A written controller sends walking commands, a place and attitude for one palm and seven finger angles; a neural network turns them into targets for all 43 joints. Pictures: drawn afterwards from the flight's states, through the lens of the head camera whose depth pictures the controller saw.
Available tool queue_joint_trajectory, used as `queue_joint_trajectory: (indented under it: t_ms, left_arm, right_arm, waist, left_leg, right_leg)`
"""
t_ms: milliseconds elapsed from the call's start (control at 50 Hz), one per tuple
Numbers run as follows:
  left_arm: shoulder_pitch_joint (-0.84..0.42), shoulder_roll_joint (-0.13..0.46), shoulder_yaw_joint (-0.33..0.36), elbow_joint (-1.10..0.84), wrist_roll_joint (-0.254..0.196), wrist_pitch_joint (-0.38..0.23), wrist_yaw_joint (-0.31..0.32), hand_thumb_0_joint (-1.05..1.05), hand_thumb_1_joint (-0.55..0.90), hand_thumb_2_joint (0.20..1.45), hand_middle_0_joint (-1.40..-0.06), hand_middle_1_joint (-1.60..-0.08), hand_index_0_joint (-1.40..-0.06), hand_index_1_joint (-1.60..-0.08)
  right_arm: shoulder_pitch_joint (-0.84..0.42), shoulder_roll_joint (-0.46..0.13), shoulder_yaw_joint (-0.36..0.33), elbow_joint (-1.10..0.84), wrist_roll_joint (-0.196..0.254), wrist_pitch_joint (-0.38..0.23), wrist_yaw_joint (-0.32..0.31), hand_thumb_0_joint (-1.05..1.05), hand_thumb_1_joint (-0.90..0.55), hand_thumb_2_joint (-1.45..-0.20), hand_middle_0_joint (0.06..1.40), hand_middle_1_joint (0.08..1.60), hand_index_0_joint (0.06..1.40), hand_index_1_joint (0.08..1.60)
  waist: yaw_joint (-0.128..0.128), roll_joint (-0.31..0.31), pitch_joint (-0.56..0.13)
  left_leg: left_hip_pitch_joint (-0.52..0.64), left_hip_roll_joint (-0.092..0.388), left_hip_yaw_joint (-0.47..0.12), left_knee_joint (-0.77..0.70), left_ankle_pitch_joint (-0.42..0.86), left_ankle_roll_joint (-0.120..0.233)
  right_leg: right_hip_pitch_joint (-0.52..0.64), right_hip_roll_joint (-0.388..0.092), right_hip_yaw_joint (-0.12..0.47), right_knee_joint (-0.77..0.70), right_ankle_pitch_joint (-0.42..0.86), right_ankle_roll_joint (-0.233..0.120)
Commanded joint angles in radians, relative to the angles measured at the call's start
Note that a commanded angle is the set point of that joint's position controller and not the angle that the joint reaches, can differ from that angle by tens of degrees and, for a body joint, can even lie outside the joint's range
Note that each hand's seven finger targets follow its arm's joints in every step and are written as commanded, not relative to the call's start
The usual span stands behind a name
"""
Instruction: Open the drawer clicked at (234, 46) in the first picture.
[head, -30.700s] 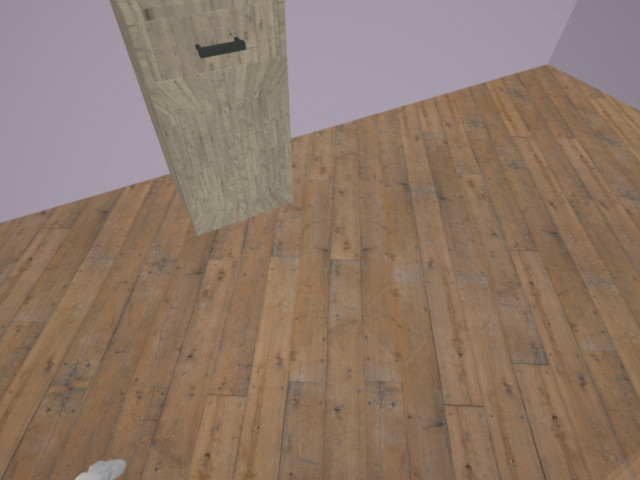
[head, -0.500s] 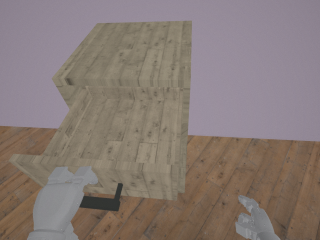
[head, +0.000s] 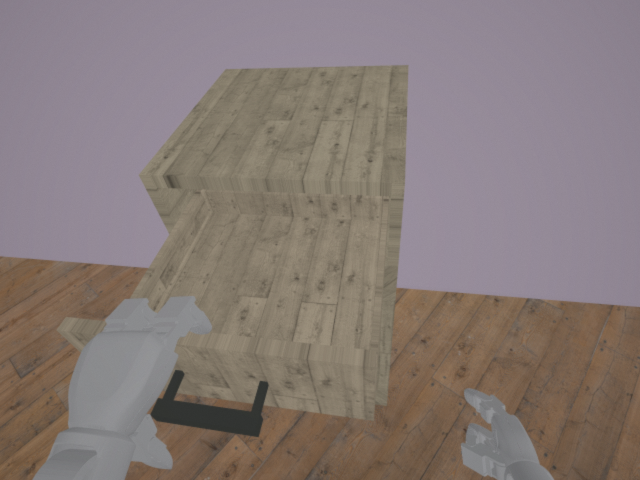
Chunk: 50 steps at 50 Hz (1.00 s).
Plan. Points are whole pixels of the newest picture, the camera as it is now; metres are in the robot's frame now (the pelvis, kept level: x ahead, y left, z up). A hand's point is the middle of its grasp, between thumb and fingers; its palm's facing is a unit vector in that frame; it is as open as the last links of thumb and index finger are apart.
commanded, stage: lift the hand off the handle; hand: left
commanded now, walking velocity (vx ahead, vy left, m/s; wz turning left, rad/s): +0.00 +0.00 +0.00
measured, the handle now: (213, 400) +0.20 +0.19 +0.00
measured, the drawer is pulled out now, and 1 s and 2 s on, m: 0.29 0.29 0.29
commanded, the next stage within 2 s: draw the hand back to the body in 0.30 s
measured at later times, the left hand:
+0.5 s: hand (154, 363) +0.18 +0.20 +0.13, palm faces +0.10 -0.14 -0.99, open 13.8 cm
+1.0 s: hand (111, 371) +0.17 +0.24 +0.14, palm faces +0.07 -0.10 -0.99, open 13.8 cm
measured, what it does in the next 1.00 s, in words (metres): stands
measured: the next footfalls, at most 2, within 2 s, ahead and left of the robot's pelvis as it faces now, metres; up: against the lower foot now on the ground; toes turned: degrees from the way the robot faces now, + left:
none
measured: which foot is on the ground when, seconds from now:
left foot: down 0.00-1.00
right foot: down 0.00-1.00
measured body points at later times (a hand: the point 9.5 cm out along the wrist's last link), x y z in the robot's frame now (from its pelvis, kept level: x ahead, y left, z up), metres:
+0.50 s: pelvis +0.01 -0.01 +0.01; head +0.00 -0.05 +0.46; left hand +0.17 +0.21 +0.19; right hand +0.24 -0.20 -0.07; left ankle -0.02 +0.09 -0.73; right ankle +0.00 -0.10 -0.73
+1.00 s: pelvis +0.00 +0.00 +0.01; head +0.00 -0.04 +0.46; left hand +0.16 +0.24 +0.19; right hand +0.22 -0.20 -0.08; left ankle -0.02 +0.09 -0.73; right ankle +0.00 -0.10 -0.73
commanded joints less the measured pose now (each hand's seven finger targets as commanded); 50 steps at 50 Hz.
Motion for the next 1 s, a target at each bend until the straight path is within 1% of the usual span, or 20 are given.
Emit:
queue_joint_trajectory:
  t_ms: [0,20,100,120,180,240,300,320,340,360,380,400,580,620,700,740,780,900,920,980]
  left_arm:
    - [-0.072,0.101,0.104,-0.216,-0.014,0.03,-0.001,0.0,-0.5,0.3,-0.3,-1.2,-0.3,-1.2]
    - [-0.079,0.139,0.133,-0.219,-0.029,0.043,-0.014,0.0,-0.5,0.3,-0.3,-1.2,-0.3,-1.2]
    - [-0.025,0.152,0.142,-0.27,-0.044,0.093,-0.064,0.0,-0.5,0.3,-0.3,-1.2,-0.3,-1.2]
    - [-0.059,0.195,0.177,-0.287,-0.053,0.093,-0.068,0.0,-0.5,0.3,-0.3,-1.2,-0.3,-1.2]
    - [-0.108,0.207,0.195,-0.335,-0.073,0.103,-0.085,0.0,-0.5,0.3,-0.3,-1.2,-0.3,-1.2]
    - [-0.046,0.161,0.16,-0.288,-0.078,0.085,-0.106,0.0,-0.5,0.3,-0.3,-1.2,-0.3,-1.2]
    - [-0.086,0.175,0.167,-0.324,-0.067,0.076,-0.108,0.0,-0.5,0.3,-0.3,-1.2,-0.3,-1.2]
    - [-0.082,0.194,0.186,-0.311,-0.065,0.069,-0.101,0.0,-0.5,0.3,-0.3,-1.2,-0.3,-1.2]
    - [-0.073,0.167,0.158,-0.306,-0.062,0.063,-0.104,0.0,-0.5,0.3,-0.3,-1.2,-0.3,-1.2]
    - [-0.098,0.2,0.186,-0.324,-0.053,0.058,-0.096,0.0,-0.5,0.3,-0.3,-1.2,-0.3,-1.2]
    - [-0.12,0.201,0.192,-0.339,-0.06,0.058,-0.091,0.0,-0.5,0.3,-0.3,-1.2,-0.3,-1.2]
    - [-0.092,0.218,0.209,-0.335,-0.043,0.054,-0.089,0.0,-0.5,0.3,-0.3,-1.2,-0.3,-1.2]
    - [0.032,0.241,0.289,-0.321,-0.115,0.038,-0.074,0.0,-0.5,0.3,-0.3,-1.2,-0.3,-1.2]
    - [0.031,0.263,0.306,-0.301,-0.11,0.03,-0.078,0.0,-0.5,0.3,-0.3,-1.2,-0.3,-1.2]
    - [0.006,0.256,0.296,-0.314,-0.118,0.012,-0.086,0.0,-0.5,0.3,-0.3,-1.2,-0.3,-1.2]
    - [0.029,0.271,0.319,-0.256,-0.12,0.0,-0.087,0.0,-0.5,0.3,-0.3,-1.2,-0.3,-1.2]
    - [-0.018,0.284,0.336,-0.286,-0.131,-0.013,-0.085,0.0,-0.5,0.3,-0.3,-1.2,-0.3,-1.2]
    - [-0.005,0.283,0.335,-0.283,-0.133,-0.033,-0.09,0.0,-0.5,0.3,-0.3,-1.2,-0.3,-1.2]
    - [0.012,0.299,0.357,-0.268,-0.133,-0.034,-0.087,0.0,-0.5,0.3,-0.3,-1.2,-0.3,-1.2]
    - [0.01,0.314,0.382,-0.271,-0.151,-0.031,-0.082,0.0,-0.5,0.3,-0.3,-1.2,-0.3,-1.2]
  right_arm:
    - [-0.168,-0.082,-0.021,-0.184,0.018,-0.041,0.016,0.0,-0.9,-0.9,0.2,0.3,0.2,0.3]
    - [-0.196,-0.089,-0.017,-0.186,0.031,-0.032,0.016,0.0,-0.9,-0.9,0.2,0.3,0.2,0.3]
    - [-0.203,-0.095,-0.002,-0.214,0.039,-0.016,0.026,0.0,-0.9,-0.9,0.2,0.3,0.2,0.3]
    - [-0.218,-0.102,0.001,-0.212,0.046,-0.008,0.022,0.0,-0.9,-0.9,0.2,0.3,0.2,0.3]
    - [-0.249,-0.108,0.005,-0.227,0.048,-0.005,0.018,0.0,-0.9,-0.9,0.2,0.3,0.2,0.3]
    - [-0.196,-0.107,-0.006,-0.221,0.035,0.001,0.017,0.0,-0.9,-0.9,0.2,0.3,0.2,0.3]
    - [-0.19,-0.109,-0.002,-0.229,0.032,-0.005,0.016,0.0,-0.9,-0.9,0.2,0.3,0.2,0.3]
    - [-0.196,-0.11,-0.005,-0.225,0.035,-0.003,0.014,0.0,-0.9,-0.9,0.2,0.3,0.2,0.3]
    - [-0.183,-0.111,-0.006,-0.226,0.026,-0.001,0.014,0.0,-0.9,-0.9,0.2,0.3,0.2,0.3]
    - [-0.183,-0.114,-0.005,-0.232,0.031,-0.003,0.013,0.0,-0.9,-0.9,0.2,0.3,0.2,0.3]
    - [-0.219,-0.115,-0.002,-0.23,0.035,-0.01,0.012,0.0,-0.9,-0.9,0.2,0.3,0.2,0.3]
    - [-0.172,-0.113,-0.006,-0.231,0.023,-0.009,0.01,0.0,-0.9,-0.9,0.2,0.3,0.2,0.3]
    - [-0.205,-0.126,-0.009,-0.23,0.043,-0.022,0.007,0.0,-0.9,-0.9,0.2,0.3,0.2,0.3]
    - [-0.171,-0.128,-0.012,-0.223,0.034,-0.018,0.001,0.0,-0.9,-0.9,0.2,0.3,0.2,0.3]
    - [-0.16,-0.126,-0.011,-0.226,0.028,-0.024,-0.008,0.0,-0.9,-0.9,0.2,0.3,0.2,0.3]
    - [-0.153,-0.127,-0.019,-0.214,0.025,-0.024,-0.019,0.0,-0.9,-0.9,0.2,0.3,0.2,0.3]
    - [-0.183,-0.132,-0.018,-0.213,0.038,-0.035,-0.019,0.0,-0.9,-0.9,0.2,0.3,0.2,0.3]
    - [-0.149,-0.126,-0.019,-0.212,0.026,-0.038,-0.022,0.0,-0.9,-0.9,0.2,0.3,0.2,0.3]
    - [-0.149,-0.13,-0.025,-0.207,0.028,-0.037,-0.024,0.0,-0.9,-0.9,0.2,0.3,0.2,0.3]
    - [-0.18,-0.134,-0.022,-0.213,0.039,-0.04,-0.025,0.0,-0.9,-0.9,0.2,0.3,0.2,0.3]
  waist:
    - [-0.019,-0.083,-0.099]
    - [-0.022,-0.091,-0.074]
    - [-0.01,-0.083,-0.103]
    - [-0.018,-0.087,-0.081]
    - [-0.024,-0.077,-0.057]
    - [-0.022,-0.085,-0.041]
    - [-0.022,-0.085,-0.08]
    - [-0.025,-0.081,-0.053]
    - [-0.022,-0.07,-0.06]
    - [-0.023,-0.083,-0.069]
    - [-0.03,-0.053,-0.073]
    - [-0.015,-0.06,-0.111]
    - [-0.027,-0.067,-0.072]
    - [-0.026,-0.102,-0.054]
    - [-0.024,-0.085,-0.084]
    - [-0.023,-0.106,-0.037]
    - [-0.035,-0.065,-0.044]
    - [-0.022,-0.054,-0.079]
    - [-0.025,-0.08,-0.053]
    - [-0.026,-0.047,-0.042]
  left_leg:
    - [0.102,0.059,-0.046,-0.112,0.329,-0.031]
    - [0.094,0.061,-0.048,-0.131,0.333,-0.037]
    - [0.094,0.065,-0.032,-0.148,0.365,-0.03]
    - [0.095,0.068,-0.033,-0.154,0.36,-0.036]
    - [0.108,0.07,-0.045,-0.16,0.318,-0.026]
    - [0.12,0.063,-0.028,-0.157,0.318,-0.023]
    - [0.126,0.061,-0.026,-0.148,0.308,-0.02]
    - [0.126,0.065,-0.027,-0.149,0.308,-0.027]
    - [0.127,0.06,-0.025,-0.149,0.307,-0.022]
    - [0.134,0.064,-0.026,-0.142,0.318,-0.026]
    - [0.141,0.06,-0.034,-0.142,0.303,-0.022]
    - [0.141,0.062,-0.025,-0.13,0.323,-0.021]
    - [0.125,0.05,-0.031,-0.126,0.329,-0.024]
    - [0.112,0.051,-0.025,-0.127,0.32,-0.023]
    - [0.126,0.047,-0.024,-0.129,0.291,-0.014]
    - [0.122,0.043,-0.023,-0.129,0.276,-0.013]
    - [0.133,0.047,-0.035,-0.136,0.258,-0.019]
    - [0.134,0.051,-0.032,-0.142,0.29,-0.018]
    - [0.129,0.055,-0.035,-0.142,0.31,-0.023]
    - [0.125,0.057,-0.047,-0.149,0.281,-0.027]
  right_leg:
    - [0.047,-0.047,0.011,-0.117,0.187,-0.019]
    - [0.066,-0.047,0.025,-0.128,0.21,-0.016]
    - [0.146,-0.053,0.013,-0.13,0.27,-0.007]
    - [0.142,-0.051,0.036,-0.144,0.278,-0.007]
    - [0.131,-0.05,0.043,-0.167,0.243,-0.008]
    - [0.111,-0.045,0.029,-0.182,0.219,-0.006]
    - [0.115,-0.053,0.035,-0.183,0.215,-0.005]
    - [0.097,-0.051,0.056,-0.189,0.206,-0.01]
    - [0.102,-0.05,0.036,-0.188,0.206,-0.009]
    - [0.095,-0.053,0.055,-0.188,0.217,-0.01]
    - [0.104,-0.05,0.069,-0.194,0.23,-0.015]
    - [0.118,-0.054,0.059,-0.181,0.23,-0.016]
    - [0.12,-0.06,0.073,-0.187,0.323,-0.006]
    - [0.106,-0.066,0.068,-0.189,0.296,-0.002]
    - [0.102,-0.073,0.039,-0.197,0.247,0.004]
    - [0.079,-0.069,0.048,-0.21,0.226,0.003]
    - [0.076,-0.067,0.062,-0.215,0.211,-0.002]
    - [0.089,-0.072,0.016,-0.201,0.209,0.0]
    - [0.081,-0.069,0.027,-0.201,0.227,-0.002]
    - [0.074,-0.059,0.035,-0.204,0.197,-0.005]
